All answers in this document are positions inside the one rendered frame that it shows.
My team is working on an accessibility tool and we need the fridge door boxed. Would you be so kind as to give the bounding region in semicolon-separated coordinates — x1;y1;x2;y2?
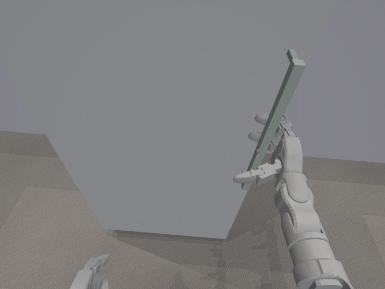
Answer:
0;0;336;239

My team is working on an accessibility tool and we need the handle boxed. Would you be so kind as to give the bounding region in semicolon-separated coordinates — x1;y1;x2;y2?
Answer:
241;49;306;190

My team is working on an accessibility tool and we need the robot right hand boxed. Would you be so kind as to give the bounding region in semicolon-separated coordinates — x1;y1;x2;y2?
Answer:
233;114;303;185

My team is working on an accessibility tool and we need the robot left hand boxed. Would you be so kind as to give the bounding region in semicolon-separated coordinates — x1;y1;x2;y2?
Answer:
68;254;109;289

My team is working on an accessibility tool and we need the robot right forearm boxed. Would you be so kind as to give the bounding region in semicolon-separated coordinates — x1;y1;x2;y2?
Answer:
274;172;353;289

